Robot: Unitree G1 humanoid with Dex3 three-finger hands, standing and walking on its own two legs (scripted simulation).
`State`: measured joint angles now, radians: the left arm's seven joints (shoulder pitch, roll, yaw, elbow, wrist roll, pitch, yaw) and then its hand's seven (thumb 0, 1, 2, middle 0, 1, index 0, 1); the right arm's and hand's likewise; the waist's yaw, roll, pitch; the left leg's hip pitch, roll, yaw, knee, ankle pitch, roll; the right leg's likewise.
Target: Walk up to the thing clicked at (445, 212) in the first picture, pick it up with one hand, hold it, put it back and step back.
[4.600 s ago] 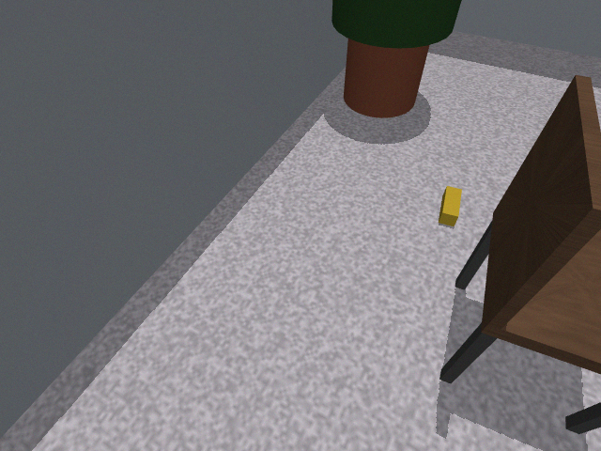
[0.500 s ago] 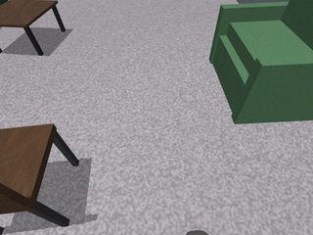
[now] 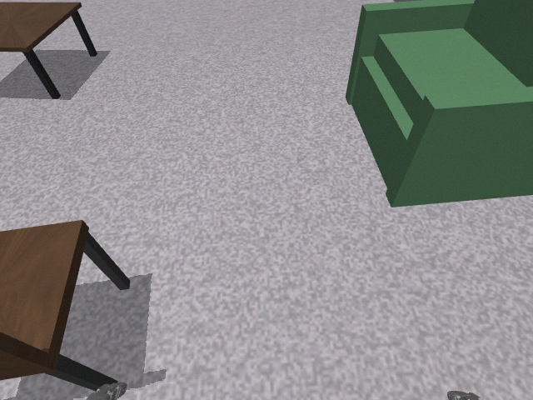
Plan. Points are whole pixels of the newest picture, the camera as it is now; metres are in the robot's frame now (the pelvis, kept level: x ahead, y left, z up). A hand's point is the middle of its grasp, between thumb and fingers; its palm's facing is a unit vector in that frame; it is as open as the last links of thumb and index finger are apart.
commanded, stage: stand
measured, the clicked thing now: out of the picture +0.06 +1.31 -0.74
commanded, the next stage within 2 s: none
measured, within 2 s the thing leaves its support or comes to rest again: neither
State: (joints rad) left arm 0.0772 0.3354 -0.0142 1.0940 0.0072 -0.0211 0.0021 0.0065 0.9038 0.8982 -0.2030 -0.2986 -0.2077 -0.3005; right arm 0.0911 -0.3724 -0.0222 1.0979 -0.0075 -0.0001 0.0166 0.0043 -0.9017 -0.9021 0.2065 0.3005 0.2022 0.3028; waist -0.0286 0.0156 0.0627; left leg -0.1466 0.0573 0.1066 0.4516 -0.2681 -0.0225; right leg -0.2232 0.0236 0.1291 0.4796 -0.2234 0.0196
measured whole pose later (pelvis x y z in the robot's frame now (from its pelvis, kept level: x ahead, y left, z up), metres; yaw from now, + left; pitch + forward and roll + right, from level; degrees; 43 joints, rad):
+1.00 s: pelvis +0.00 +0.01 +0.01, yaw +3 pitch -2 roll +0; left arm 0.11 0.34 -0.01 1.14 0.01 -0.01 0.00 0.01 0.91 0.90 -0.20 -0.30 -0.21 -0.30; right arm 0.10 -0.35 -0.02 1.14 -0.01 0.00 0.01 0.00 -0.90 -0.90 0.21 0.30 0.20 0.30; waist -0.01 0.00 0.05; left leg -0.09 0.03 0.06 0.33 -0.20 -0.01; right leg -0.14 -0.01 0.08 0.33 -0.16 0.03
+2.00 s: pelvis +0.01 +0.01 +0.01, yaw +4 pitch -2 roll +0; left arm 0.12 0.35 -0.01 1.12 0.01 -0.01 0.00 0.01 0.91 0.90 -0.20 -0.30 -0.21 -0.30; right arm 0.11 -0.35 -0.02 1.13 -0.01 0.00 0.01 0.00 -0.90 -0.90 0.21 0.30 0.20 0.30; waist 0.00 0.00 0.04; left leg -0.09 0.02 0.04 0.32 -0.20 -0.01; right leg -0.12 -0.02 0.06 0.32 -0.17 0.03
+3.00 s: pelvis +0.12 -0.03 +0.00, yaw +2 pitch -4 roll -1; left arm 0.32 0.36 0.06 0.97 0.02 -0.06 -0.04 0.01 0.90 0.90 -0.20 -0.30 -0.21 -0.30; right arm 0.29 -0.44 -0.08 0.96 -0.01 0.00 0.06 0.01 -0.90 -0.90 0.20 0.30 0.20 0.30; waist 0.02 0.09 0.07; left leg -0.43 0.02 -0.08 0.99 -0.31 0.02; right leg -0.09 0.03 -0.05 0.39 -0.24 -0.03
